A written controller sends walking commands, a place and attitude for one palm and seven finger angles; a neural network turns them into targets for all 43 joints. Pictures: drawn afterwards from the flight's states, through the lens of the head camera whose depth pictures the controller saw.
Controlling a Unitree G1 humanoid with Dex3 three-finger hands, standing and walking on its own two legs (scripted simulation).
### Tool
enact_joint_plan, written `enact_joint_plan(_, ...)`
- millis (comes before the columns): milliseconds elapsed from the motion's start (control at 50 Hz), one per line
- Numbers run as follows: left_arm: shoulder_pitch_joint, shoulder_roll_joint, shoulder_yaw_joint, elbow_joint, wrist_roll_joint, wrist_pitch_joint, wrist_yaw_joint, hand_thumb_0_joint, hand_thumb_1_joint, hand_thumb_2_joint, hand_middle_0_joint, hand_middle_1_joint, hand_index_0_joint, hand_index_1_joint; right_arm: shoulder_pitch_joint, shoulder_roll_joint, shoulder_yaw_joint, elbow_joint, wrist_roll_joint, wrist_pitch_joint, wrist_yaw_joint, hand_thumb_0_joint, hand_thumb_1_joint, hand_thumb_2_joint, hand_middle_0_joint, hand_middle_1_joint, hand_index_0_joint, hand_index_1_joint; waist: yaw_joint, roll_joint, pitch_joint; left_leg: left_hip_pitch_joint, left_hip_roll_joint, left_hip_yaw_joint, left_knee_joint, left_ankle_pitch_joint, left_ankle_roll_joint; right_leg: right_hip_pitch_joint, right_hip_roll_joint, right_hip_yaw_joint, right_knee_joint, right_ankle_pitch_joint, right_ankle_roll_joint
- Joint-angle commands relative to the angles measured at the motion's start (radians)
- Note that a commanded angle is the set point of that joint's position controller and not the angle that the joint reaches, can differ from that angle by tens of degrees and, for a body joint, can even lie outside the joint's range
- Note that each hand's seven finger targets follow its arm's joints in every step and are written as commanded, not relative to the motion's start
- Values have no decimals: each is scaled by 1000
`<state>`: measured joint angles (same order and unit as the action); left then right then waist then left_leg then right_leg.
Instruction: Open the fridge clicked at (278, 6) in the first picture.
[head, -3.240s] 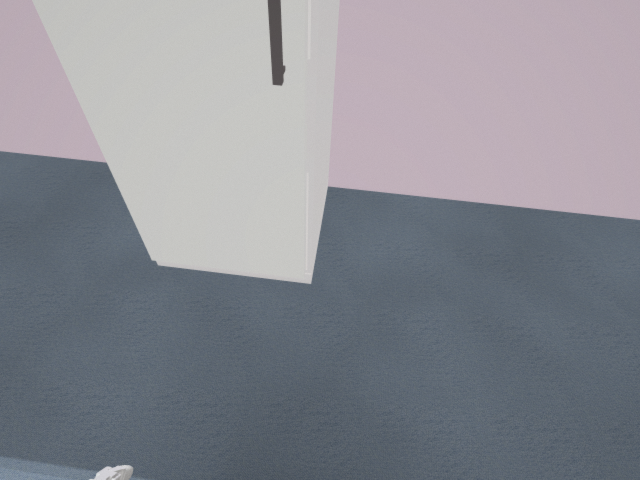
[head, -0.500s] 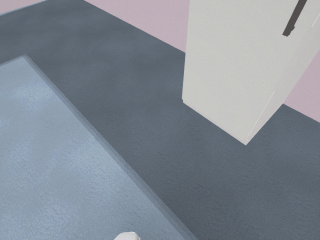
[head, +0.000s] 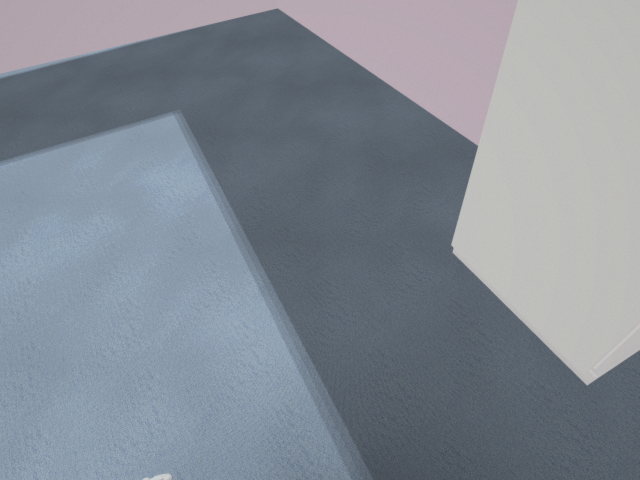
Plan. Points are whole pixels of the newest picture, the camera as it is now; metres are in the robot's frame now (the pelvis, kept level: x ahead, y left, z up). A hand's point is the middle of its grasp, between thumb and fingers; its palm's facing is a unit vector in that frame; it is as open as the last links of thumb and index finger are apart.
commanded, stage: walk to a spot facing it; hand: right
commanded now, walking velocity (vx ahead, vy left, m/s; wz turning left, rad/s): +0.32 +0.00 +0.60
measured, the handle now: out of the picture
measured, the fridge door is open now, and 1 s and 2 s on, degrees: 0 0 0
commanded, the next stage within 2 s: turn to face it in 0.58 s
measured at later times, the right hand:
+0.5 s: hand (384, 341) +0.38 -0.08 -0.16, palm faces -0.36 +0.92 -0.13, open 7.4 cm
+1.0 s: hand (394, 314) +0.45 -0.10 -0.18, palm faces -0.26 +0.95 -0.15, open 7.4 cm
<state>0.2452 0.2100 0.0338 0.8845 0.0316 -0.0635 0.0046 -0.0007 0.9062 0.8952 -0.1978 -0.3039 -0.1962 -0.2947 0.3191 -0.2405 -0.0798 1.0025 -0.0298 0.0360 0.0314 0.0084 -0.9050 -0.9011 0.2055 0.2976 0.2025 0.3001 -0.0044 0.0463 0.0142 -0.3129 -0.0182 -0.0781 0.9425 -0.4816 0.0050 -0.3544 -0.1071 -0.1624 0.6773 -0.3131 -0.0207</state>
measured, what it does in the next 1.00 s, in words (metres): walks ahead, turning left: left foot, then right foot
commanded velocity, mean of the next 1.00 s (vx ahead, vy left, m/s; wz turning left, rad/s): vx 0.18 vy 0.00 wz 0.17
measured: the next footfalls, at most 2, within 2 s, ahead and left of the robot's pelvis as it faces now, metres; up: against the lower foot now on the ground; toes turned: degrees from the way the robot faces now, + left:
left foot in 0.50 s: +0.31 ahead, +0.16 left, +0.00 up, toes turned +26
right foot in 0.94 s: +0.49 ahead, +0.01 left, +0.00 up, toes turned +16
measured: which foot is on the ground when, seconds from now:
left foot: up 0.00-0.48, down 0.50-0.98, up 1.00-1.00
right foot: down 0.00-0.50, up 0.52-0.92, down 0.94-1.00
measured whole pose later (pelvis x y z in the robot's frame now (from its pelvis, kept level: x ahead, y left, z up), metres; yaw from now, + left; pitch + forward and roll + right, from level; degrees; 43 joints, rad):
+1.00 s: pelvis +0.36 +0.05 +0.00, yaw +20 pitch -1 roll +2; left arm 0.14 0.15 0.01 0.98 0.02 -0.01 0.00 0.00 0.91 0.90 -0.20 -0.30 -0.19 -0.29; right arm 0.27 -0.18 -0.04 1.03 -0.02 -0.02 -0.02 0.01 -0.91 -0.90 0.20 0.30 0.20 0.30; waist -0.04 0.03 0.03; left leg -0.19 -0.01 0.10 0.64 -0.43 0.00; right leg -0.37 -0.03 -0.07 0.61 -0.22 -0.05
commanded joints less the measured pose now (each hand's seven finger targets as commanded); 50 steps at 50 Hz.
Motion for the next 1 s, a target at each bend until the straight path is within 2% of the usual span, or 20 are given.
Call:
enact_joint_plan(0, 115, 147, 35, 17, -1, -14, 23, 0, 900, 900, -200, -300, -200, -300, -127, -52, -26, -130, -8, -41, 24, 0, -900, -900, 200, 300, 200, 300, 28, -158, 120, -392, 95, 52, 346, 182, -1, 156, -310, 368, -552, -307, -8)
enact_joint_plan(40, 115, 102, 25, 37, -9, -28, 29, 0, 900, 900, -200, -300, -200, -300, -66, -17, -23, -97, -6, -26, 25, 0, -900, -900, 200, 300, 200, 300, 1, -194, 76, -332, 97, 65, 333, 272, -16, 169, -241, 176, -512, -71, 27)
enact_joint_plan(80, 147, 85, 26, 61, -13, -34, 31, 0, 900, 900, -200, -300, -200, -300, -59, -7, -23, -91, -7, -17, 23, 0, -900, -900, 200, 300, 200, 300, -1, -173, 51, -368, 100, 76, 323, 311, -28, 235, -232, 83, -494, 76, 14)
enact_joint_plan(220, 265, 55, 29, 139, -11, -31, 32, 0, 900, 900, -200, -300, -200, -300, -220, 32, -13, -134, -9, -11, 25, 0, -900, -900, 200, 300, 200, 300, 36, -147, 97, -497, 134, 147, 124, 333, -43, 402, -263, -36, -473, 329, -49)
enact_joint_plan(340, 307, 58, 33, 178, 3, -15, 27, 0, 900, 900, -200, -300, -200, -300, -373, 47, 0, -170, -3, -31, 26, 0, -900, -900, 200, 300, 200, 300, 78, -166, 152, -396, 97, 221, -172, 295, 5, 423, -279, -126, -430, 464, -66)
enact_joint_plan(400, 273, 100, 47, 155, 1, -14, 26, 0, 900, 900, -200, -300, -200, -300, -282, 26, -9, -147, -4, -44, 23, 0, -900, -900, 200, 300, 200, 300, 24, -183, 85, -235, 18, 280, -241, 225, 57, 449, -279, -198, -255, 854, -54)
enact_joint_plan(440, 225, 141, 56, 129, -8, -9, 20, 0, 900, 900, -200, -300, -200, -300, -55, -30, -26, -86, -8, -62, 12, 0, -900, -900, 200, 300, 200, 300, -90, -171, -71, 94, -48, 320, -353, 263, 91, 390, -249, -234, 78, 991, -6)
enact_joint_plan(460, 215, 124, 51, 105, -23, -7, 5, 0, 900, 900, -200, -300, -200, -300, 88, -119, -48, -49, -11, -73, 3, 0, -900, -900, 200, 300, 200, 300, -159, -76, -182, 424, 50, 196, -390, 352, 132, 148, -218, -218, 342, 721, 33)
enact_joint_plan(480, 223, 44, 37, 58, -38, -11, 4, 0, 900, 900, -200, -300, -200, -300, 180, -232, -70, -35, 0, -84, -12, 0, -900, -900, 200, 300, 200, 300, -163, 116, -306, 699, 367, -352, -442, 538, 267, -226, -31, -134, 682, -228, 92)
enact_joint_plan(500, 93, 45, 37, 18, -34, -10, 14, 0, 900, 900, -200, -300, -200, -300, 190, -284, -74, -29, 31, -74, -23, 0, -900, -900, 200, 300, 200, 300, -167, 68, -246, 630, 445, -471, -538, 777, 317, -347, -8, 23, 821, -310, 83)
enact_joint_plan(520, 120, 46, 42, 5, -26, -11, 16, 0, 900, 900, -200, -300, -200, -300, 106, -261, -70, -61, 27, -73, -25, 0, -900, -900, 200, 300, 200, 300, -110, 105, -238, 550, 432, -439, -567, 636, 292, -352, -38, 116, 851, -191, 79)
enact_joint_plan(540, 95, 66, 49, 13, -19, -4, 17, 0, 900, 900, -200, -300, -200, -300, 10, -196, -57, -93, 29, -70, -31, 0, -900, -900, 200, 300, 200, 300, -72, 46, -149, 398, 398, -383, -607, 464, 263, -336, -80, 142, 810, -103, 77)
enact_joint_plan(580, 67, 46, 39, 33, -5, 22, 13, 0, 900, 900, -200, -300, -200, -300, -81, -126, -28, -110, 20, -88, -38, 0, -900, -900, 200, 300, 200, 300, -6, -65, -21, 97, 315, -225, -658, 484, 213, -229, -107, 138, 672, -31, 83)
enact_joint_plan(640, 118, 24, 35, 43, -4, 47, 10, 0, 900, 900, -200, -300, -200, -300, -109, -113, -22, -103, 5, -99, -37, 0, -900, -900, 200, 300, 200, 300, 53, -14, -34, -10, 228, -105, -648, 565, 190, -157, -85, 122, 514, -14, 101)
enact_joint_plan(720, 58, 29, 22, 35, -3, 57, 4, 0, 900, 900, -200, -300, -200, -300, -80, -75, -3, -85, 9, -100, -36, 0, -900, -900, 200, 300, 200, 300, 48, 73, -42, 22, 186, -41, -650, 613, 166, -180, -48, 120, 398, 84, 98)
enact_joint_plan(840, -78, 6, 0, 45, -22, 41, -4, 0, 900, 900, -200, -300, -200, -300, -24, -61, 23, -22, 7, -95, -53, 0, -900, -900, 200, 300, 200, 300, -7, 56, -23, 128, 232, 6, -609, 712, 140, -27, 15, 102, 29, 89, 71)
enact_joint_plan(900, -34, 46, 4, 72, -14, 36, -6, 0, 900, 900, -200, -300, -200, -300, -2, -63, 22, -8, 15, -77, -63, 0, -900, -900, 200, 300, 200, 300, 7, 6, -20, 123, 213, 62, -492, 610, 73, 142, 27, 114, -179, 289, 53)
enact_joint_plan(920, 8, 101, 15, 78, -10, 33, -7, 0, 900, 900, -200, -300, -200, -300, 26, -50, 21, -8, 17, -69, -64, 0, -900, -900, 200, 300, 200, 300, 11, -105, -59, 73, 166, 109, -371, 473, 30, 235, -50, 210, -203, 519, 18)
enact_joint_plan(960, 61, 184, 32, 80, -8, 47, 5, 0, 900, 900, -200, -300, -200, -300, 63, -19, 29, -25, 25, -55, -70, 0, -900, -900, 200, 300, 200, 300, 22, -391, -123, -115, 37, 171, -18, -152, -57, 344, -285, 526, -316, 782, -157)
enact_joint_plan(980, 54, 182, 34, 84, -9, 57, 14, 0, 900, 900, -200, -300, -200, -300, 7, -46, 18, -29, 19, -44, -72, 0, -900, -900, 200, 300, 200, 300, 33, -319, -90, -127, 55, 102, 92, -158, -50, 252, -280, 540, -362, 611, -179)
